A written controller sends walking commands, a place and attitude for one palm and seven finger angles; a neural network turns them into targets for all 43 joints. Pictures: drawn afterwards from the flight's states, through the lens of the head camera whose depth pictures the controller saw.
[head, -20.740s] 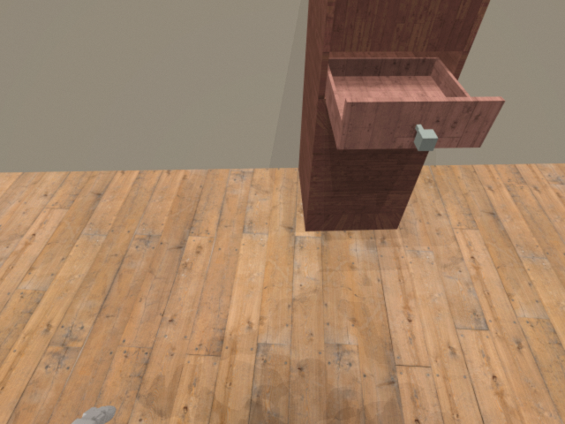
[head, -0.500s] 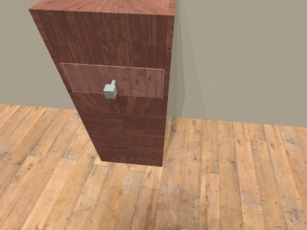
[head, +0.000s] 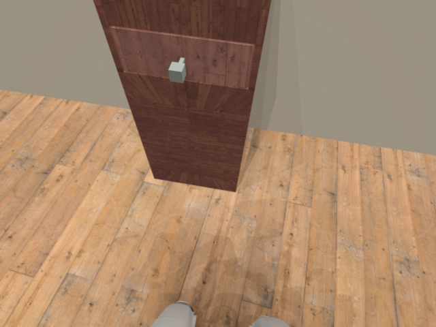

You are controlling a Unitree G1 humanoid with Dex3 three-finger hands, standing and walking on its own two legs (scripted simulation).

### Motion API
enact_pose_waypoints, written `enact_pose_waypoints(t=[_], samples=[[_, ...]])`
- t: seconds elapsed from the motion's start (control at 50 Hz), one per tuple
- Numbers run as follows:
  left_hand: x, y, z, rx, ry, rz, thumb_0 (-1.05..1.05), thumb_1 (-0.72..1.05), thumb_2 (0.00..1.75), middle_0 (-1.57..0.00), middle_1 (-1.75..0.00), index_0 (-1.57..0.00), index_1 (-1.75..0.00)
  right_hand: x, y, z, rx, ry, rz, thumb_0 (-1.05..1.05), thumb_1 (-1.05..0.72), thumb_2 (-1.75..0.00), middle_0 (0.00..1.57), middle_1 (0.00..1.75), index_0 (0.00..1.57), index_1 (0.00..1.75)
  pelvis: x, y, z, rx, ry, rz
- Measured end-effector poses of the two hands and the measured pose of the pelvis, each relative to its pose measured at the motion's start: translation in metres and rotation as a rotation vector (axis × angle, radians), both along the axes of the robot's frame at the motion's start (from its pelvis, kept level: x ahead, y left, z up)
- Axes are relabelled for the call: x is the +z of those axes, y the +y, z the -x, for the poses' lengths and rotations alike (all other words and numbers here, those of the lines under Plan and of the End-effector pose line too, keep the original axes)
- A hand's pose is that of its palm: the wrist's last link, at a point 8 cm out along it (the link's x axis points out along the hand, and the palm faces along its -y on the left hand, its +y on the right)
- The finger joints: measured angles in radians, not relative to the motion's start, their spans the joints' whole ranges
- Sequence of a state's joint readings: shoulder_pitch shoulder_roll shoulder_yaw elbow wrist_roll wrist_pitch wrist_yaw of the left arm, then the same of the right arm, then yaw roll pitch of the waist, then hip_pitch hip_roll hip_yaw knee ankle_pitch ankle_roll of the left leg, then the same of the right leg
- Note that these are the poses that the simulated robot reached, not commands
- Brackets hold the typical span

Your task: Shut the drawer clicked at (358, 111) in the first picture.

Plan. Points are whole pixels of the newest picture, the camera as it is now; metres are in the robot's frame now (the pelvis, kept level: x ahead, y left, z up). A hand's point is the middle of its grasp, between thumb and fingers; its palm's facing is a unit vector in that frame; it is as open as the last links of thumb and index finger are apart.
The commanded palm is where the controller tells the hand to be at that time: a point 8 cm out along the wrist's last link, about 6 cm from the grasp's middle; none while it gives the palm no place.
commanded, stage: relax the arm and regain balance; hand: left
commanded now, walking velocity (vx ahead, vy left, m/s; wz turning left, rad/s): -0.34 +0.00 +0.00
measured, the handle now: (179, 68) +0.73 +0.19 -0.01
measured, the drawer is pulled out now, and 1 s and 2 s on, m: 0.00 0.00 0.00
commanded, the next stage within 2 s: stand and wait in 1.54 s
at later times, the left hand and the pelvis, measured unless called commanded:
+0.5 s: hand out of the picture -0.06 +0.17 -0.15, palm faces +0.10 -0.93 -0.34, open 16.4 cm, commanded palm none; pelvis -0.18 -0.06 -0.02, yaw +1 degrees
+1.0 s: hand out of the picture -0.22 +0.10 -0.14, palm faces +0.10 -0.99 -0.14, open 16.2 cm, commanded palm none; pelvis -0.34 -0.06 +0.01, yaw +1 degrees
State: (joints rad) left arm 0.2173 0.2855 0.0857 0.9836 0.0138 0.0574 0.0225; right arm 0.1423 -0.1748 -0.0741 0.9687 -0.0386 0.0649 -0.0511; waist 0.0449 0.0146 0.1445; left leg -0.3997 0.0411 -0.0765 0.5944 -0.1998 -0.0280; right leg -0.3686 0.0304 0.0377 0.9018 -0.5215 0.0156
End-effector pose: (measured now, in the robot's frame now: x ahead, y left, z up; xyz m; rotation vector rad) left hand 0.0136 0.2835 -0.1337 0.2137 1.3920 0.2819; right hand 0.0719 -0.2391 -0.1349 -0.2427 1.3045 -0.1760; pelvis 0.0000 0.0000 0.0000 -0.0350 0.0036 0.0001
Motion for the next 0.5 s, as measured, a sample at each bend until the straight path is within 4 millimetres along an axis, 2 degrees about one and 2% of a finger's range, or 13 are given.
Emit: enact_pose_waypoints(t=[0.06, 0.1, 0.18, 0.24, 0.3, 0.34, 0.42, 0.5], samples=[[0.0, -0.01, 0.017, -0.032, -0.003, -0.02, -0.04, -0.53, 0.29, -0.15, -0.3, -0.15, -0.3, -0.008, -0.009, -0.002, -0.009, -0.088, -0.038, 0.01, -0.9, -0.9, 0.2, 0.3, 0.21, 0.3, -0.007, -0.012, 0.023, -0.021, -0.001, -0.018], [0.004, -0.017, 0.03, -0.062, 0.008, -0.032, -0.04, -0.53, 0.29, -0.15, -0.3, -0.15, -0.3, -0.011, -0.016, 0.003, -0.02, -0.126, -0.058, 0.01, -0.9, -0.9, 0.2, 0.3, 0.21, 0.3, -0.007, -0.016, 0.041, -0.012, -0.025, 0.001], [0.021, -0.014, 0.045, -0.07, -0.044, -0.088, -0.05, -0.56, 0.29, -0.16, -0.3, -0.15, -0.3, -0.003, -0.025, 0.028, -0.023, -0.175, -0.072, 0.01, -0.9, -0.9, 0.2, 0.3, 0.2, 0.3, -0.002, -0.018, 0.064, -0.014, -0.025, -0.034], [0.024, -0.013, 0.043, -0.071, -0.158, -0.122, -0.04, -0.55, 0.29, -0.16, -0.3, -0.15, -0.3, -0.011, -0.034, 0.048, -0.017, -0.233, -0.079, 0.01, -0.9, -0.9, 0.2, 0.3, 0.2, 0.3, -0.013, -0.021, 0.08, -0.007, -0.034, -0.039], [0.027, -0.027, 0.044, -0.091, -0.268, -0.132, -0.03, -0.53, 0.29, -0.15, -0.3, -0.15, -0.3, -0.017, -0.043, 0.07, 0.003, -0.259, -0.088, 0.01, -0.9, -0.9, 0.2, 0.3, 0.2, 0.3, -0.021, -0.034, 0.105, -0.032, -0.06, -0.07], [0.023, -0.041, 0.052, -0.123, -0.327, -0.124, -0.02, -0.52, 0.3, -0.15, -0.3, -0.15, -0.3, -0.024, -0.05, 0.083, 0.008, -0.278, -0.095, 0.01, -0.9, -0.9, 0.2, 0.3, 0.2, 0.3, -0.03, -0.042, 0.124, -0.037, -0.069, -0.082], [0.022, -0.06, 0.077, -0.097, -0.394, -0.091, 0.01, -0.52, 0.3, -0.15, -0.3, -0.15, -0.3, -0.025, -0.059, 0.12, 0.011, -0.263, -0.094, 0.01, -0.9, -0.9, 0.2, 0.3, 0.2, 0.3, -0.032, -0.051, 0.156, 0.005, -0.082, -0.066], [0.023, -0.071, 0.092, -0.111, -0.422, -0.068, 0.03, -0.53, 0.3, -0.16, -0.3, -0.15, -0.3, -0.014, -0.066, 0.18, -0.014, -0.217, -0.077, 0.01, -0.9, -0.9, 0.2, 0.3, 0.2, 0.3, -0.023, -0.058, 0.183, 0.024, -0.07, -0.077]])
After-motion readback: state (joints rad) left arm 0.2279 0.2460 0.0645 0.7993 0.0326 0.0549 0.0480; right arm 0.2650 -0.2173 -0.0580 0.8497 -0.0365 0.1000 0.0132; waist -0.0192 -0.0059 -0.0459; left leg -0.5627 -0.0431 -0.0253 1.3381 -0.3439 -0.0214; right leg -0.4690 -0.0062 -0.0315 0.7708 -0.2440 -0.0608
